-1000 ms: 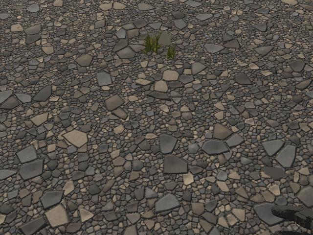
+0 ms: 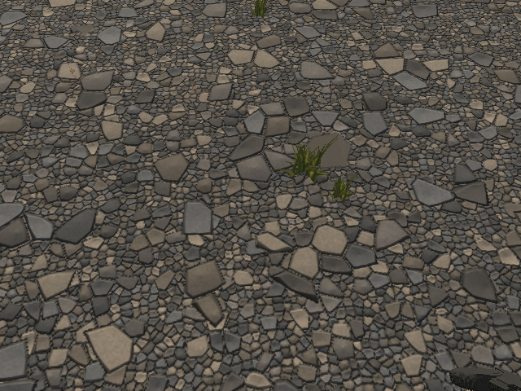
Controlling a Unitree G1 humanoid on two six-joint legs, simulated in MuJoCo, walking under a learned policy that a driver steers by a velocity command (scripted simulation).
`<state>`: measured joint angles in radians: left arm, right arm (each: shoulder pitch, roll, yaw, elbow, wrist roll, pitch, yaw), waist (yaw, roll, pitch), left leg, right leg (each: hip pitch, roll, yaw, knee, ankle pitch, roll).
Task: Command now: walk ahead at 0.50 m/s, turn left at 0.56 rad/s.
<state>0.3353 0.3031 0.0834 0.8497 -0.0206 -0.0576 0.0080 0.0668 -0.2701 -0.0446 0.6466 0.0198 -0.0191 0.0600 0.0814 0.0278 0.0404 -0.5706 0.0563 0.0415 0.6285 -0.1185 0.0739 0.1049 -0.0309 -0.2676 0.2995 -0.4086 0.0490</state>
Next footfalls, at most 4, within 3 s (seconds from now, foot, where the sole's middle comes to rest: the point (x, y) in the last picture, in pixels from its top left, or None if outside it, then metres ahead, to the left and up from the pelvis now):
0.02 left None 0.18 0.10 -0.76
0.52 right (309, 382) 0.48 -0.06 -0.76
0.96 left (199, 315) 0.63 0.24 -0.76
1.40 right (297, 305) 0.68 -0.02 -0.76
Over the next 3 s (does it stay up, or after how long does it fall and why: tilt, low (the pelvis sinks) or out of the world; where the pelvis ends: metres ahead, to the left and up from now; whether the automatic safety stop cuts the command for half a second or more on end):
stays up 1.09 0.20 0.00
